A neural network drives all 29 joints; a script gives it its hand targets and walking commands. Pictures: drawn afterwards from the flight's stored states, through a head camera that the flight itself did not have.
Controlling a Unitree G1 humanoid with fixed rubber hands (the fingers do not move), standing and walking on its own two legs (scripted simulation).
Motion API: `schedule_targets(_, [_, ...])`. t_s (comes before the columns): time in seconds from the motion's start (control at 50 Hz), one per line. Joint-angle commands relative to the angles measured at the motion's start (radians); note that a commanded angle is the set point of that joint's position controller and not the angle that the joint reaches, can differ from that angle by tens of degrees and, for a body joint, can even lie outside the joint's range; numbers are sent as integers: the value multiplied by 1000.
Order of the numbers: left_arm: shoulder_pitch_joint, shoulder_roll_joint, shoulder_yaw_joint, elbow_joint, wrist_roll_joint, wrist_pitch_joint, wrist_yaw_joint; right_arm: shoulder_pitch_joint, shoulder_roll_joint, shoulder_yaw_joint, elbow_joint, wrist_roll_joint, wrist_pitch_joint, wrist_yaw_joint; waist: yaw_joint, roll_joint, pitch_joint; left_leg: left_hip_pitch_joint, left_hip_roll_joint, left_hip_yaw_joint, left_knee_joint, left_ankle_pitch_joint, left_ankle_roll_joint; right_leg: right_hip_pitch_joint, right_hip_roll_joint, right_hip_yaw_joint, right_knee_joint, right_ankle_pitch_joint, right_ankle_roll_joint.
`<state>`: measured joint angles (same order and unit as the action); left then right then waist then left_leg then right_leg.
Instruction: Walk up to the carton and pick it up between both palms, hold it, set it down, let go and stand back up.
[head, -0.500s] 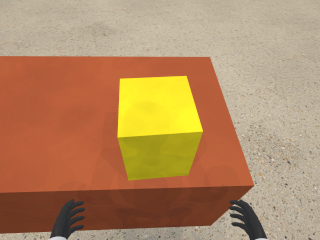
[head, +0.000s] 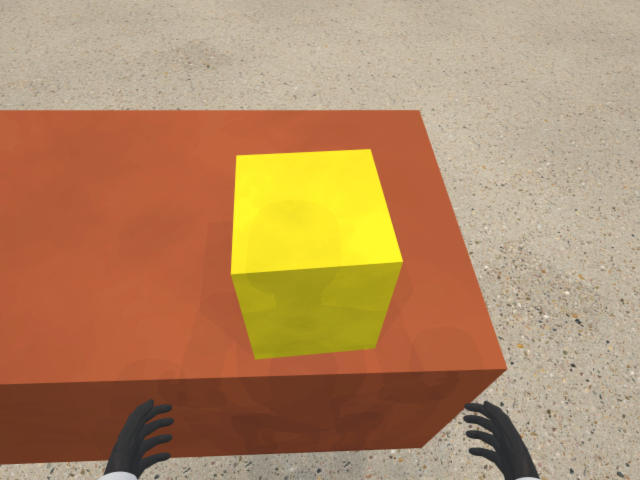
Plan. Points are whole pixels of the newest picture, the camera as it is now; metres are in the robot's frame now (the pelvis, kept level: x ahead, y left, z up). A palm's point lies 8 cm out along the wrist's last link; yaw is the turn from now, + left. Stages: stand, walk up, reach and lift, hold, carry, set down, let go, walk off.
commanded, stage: let go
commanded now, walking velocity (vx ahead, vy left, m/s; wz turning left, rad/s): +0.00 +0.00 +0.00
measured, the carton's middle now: (310, 258) +0.44 +0.04 -0.02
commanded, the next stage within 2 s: stand in 0.32 s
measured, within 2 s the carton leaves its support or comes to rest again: neither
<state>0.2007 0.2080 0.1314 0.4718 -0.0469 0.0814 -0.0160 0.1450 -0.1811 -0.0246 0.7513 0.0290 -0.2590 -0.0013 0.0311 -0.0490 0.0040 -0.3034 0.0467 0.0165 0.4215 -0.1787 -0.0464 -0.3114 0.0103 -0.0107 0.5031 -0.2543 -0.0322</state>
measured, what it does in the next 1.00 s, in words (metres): stands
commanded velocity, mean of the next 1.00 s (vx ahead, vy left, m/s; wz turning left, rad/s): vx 0.00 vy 0.00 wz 0.00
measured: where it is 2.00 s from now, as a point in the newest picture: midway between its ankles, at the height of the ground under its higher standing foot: outside the picture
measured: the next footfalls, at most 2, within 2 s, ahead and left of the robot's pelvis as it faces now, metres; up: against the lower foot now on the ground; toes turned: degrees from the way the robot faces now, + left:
none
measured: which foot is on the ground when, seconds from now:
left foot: down 0.00-1.00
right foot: down 0.00-1.00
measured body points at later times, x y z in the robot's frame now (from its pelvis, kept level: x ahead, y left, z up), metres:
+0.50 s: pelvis +0.00 +0.00 +0.00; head +0.01 +0.01 +0.45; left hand +0.16 +0.27 -0.08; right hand +0.17 -0.24 -0.09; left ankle +0.02 +0.16 -0.74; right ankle +0.00 -0.10 -0.74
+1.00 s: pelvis +0.00 +0.03 +0.00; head -0.02 +0.05 +0.44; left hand +0.14 +0.33 -0.10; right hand +0.14 -0.23 -0.09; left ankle +0.02 +0.16 -0.74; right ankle +0.00 -0.09 -0.74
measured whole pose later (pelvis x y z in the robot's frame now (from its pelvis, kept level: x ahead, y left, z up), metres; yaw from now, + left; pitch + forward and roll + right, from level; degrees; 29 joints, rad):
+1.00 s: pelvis +0.00 +0.03 +0.00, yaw +0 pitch +0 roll -1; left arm 0.20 0.34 0.11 0.74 0.03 -0.01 -0.01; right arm 0.23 -0.24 -0.04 0.77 -0.02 -0.03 0.00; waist 0.03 -0.04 -0.07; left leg -0.28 0.05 0.02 0.54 -0.26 -0.03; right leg -0.23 0.01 0.00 0.51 -0.27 0.00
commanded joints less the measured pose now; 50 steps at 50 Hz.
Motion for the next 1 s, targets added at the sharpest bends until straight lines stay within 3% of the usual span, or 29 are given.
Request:
schedule_targets(0.0, [-60,141,-128,-169,10,-4,11,-28,-78,-48,-57,-48,-26,0,-61,16,-141,357,-74,61,-36,138,25,83,5,-23,-181,186,22])
schedule_targets(0.02, [-47,132,-137,-167,13,-9,9,-19,-79,-34,-53,-38,-23,7,-54,39,-164,360,-70,76,-39,153,16,85,-1,-8,-182,222,29])
schedule_targets(0.04, [-48,140,-128,-180,4,-14,11,-33,-99,-44,-101,-50,-34,7,-43,-8,-172,333,-77,76,-32,137,25,90,-6,-5,-175,228,37])
schedule_targets(0.06, [-64,128,-132,-163,6,-10,9,-39,-99,-47,-51,-48,-25,1,-54,40,-140,360,-75,70,-45,151,15,77,15,-23,-179,197,30])
schedule_targets(0.24, [-49,129,-145,-155,18,7,14,-24,-94,-40,-46,-49,-4,14,-57,69,-116,373,-67,65,-42,147,15,80,13,-16,-196,139,24])
schedule_targets(0.26, [-52,132,-148,-152,17,8,15,-32,-109,-47,-66,-57,-8,10,-52,31,-120,374,-73,70,-38,132,23,67,11,-13,-198,121,18])
schedule_targets(0.32, [-53,125,-151,-130,23,12,15,-20,-96,-38,-53,-48,4,16,-67,74,-107,390,-66,63,-45,147,16,62,14,-17,-199,118,6])
schedule_targets(0.34, [-63,123,-148,-155,21,6,16,-29,-109,-49,-60,-49,3,17,-62,63,-110,389,-65,65,-40,147,13,53,11,-22,-202,107,17])
schedule_targets(0.36, [-7,227,-14,5,81,-63,31,57,-297,-62,-14,-118,101,-7,9,59,-239,132,48,-33,89,211,69,189,-104,74,-68,242,4])
schedule_targets(0.38, [-16,254,-25,10,82,-91,27,14,-284,-53,-50,-112,138,-9,9,-15,-278,98,26,-33,91,129,80,243,-114,95,-51,221,-3])
schedule_targets(0.4, [-35,257,-15,28,92,-95,28,-8,-286,-53,-62,-111,161,-4,5,17,-238,69,11,-15,85,32,75,207,-116,121,-61,199,-6])
schedule_targets(0.46, [-10,277,-5,64,104,-108,26,12,-249,-37,-44,-97,195,-9,-4,-39,-110,56,25,-28,61,-68,67,76,-114,147,-107,-62,-4])
schedule_targets(0.5, [3,266,-7,80,95,-115,18,1,-271,-44,-55,-94,199,-6,-1,103,-115,34,24,-25,69,-48,80,91,-127,171,-96,3,-4])
schedule_targets(0.54, [-25,244,-18,96,91,-121,16,51,-264,-41,-41,-92,193,1,-12,88,-124,58,34,-45,56,-22,86,94,-109,133,-72,49,-14])
schedule_targets(0.56, [-35,253,-21,125,95,-122,21,50,-253,-40,-48,-86,195,3,-29,29,-93,59,61,-52,29,8,87,74,-109,133,-62,60,-18])
schedule_targets(0.58, [-31,251,-11,117,90,-126,10,39,-273,-48,-33,-89,196,9,1,66,-82,44,50,-54,43,68,86,92,-114,122,-51,88,-12])
schedule_targets(0.6, [-25,275,-10,138,95,-128,8,24,-282,-39,-33,-85,198,5,-5,71,-67,51,63,-48,48,66,86,76,-98,127,-71,125,-6])
schedule_targets(0.62, [1,265,-14,126,79,-124,9,11,-339,-75,-55,-84,197,0,-5,149,-69,19,50,-50,32,60,72,98,-102,107,-47,147,-8])
schedule_targets(0.66, [-9,306,3,151,86,-134,10,42,-322,-55,-36,-82,199,4,2,110,-64,12,55,-65,20,32,85,118,-102,131,-59,82,-7])
schedule_targets(0.68, [-37,300,-7,161,86,-125,5,50,-348,-67,-25,-78,193,0,-27,73,-66,18,66,-77,14,-12,85,111,-94,133,-73,114,-14])
schedule_targets(0.7, [3,302,-4,184,85,-127,6,59,-334,-68,-40,-76,199,0,-6,53,-68,49,62,-75,18,4,82,86,-106,120,-64,57,-8])
schedule_targets(0.74, [-2,252,-29,175,71,-133,-3,15,-359,-75,-54,-73,196,-1,-3,185,-91,62,56,-82,19,17,82,94,-107,131,-76,81,-3])
schedule_targets(0.76, [0,306,-14,208,82,-131,9,16,-287,-56,-54,-68,197,1,-15,88,-132,97,60,-81,18,72,84,131,-98,111,-70,116,-13])
schedule_targets(0.78, [-11,296,-21,203,74,-131,8,8,-321,-56,-46,-77,200,3,14,80,-89,55,65,-76,26,48,86,131,-104,112,-83,94,-1])
schedule_targets(0.8, [-48,284,-27,217,81,-133,7,-8,-311,-60,-48,-79,201,-1,-4,113,-83,56,62,-88,16,33,93,114,-115,125,-82,100,-11])
schedule_targets(0.86, [-36,287,-27,228,84,-140,2,6,-298,-56,-44,-76,211,-5,-9,94,-29,68,75,-79,29,25,90,62,-111,134,-100,75,-5])
schedule_targets(0.88, [-16,274,-38,227,80,-141,2,23,-336,-64,-47,-65,207,-3,-8,162,-101,88,67,-84,30,47,85,108,-118,137,-94,101,-11])
schedule_targets(0.94, [-38,303,-31,255,81,-138,9,17,-316,-65,-37,-75,209,-1,-18,82,-83,80,70,-77,19,4,87,83,-110,119,-91,63,-11])
schedule_targets(0.98, [-30,303,-24,254,76,-143,11,-13,-295,-57,-53,-69,197,7,-18,123,-106,84,67,-81,29,34,92,102,-119,146,-83,99,-17])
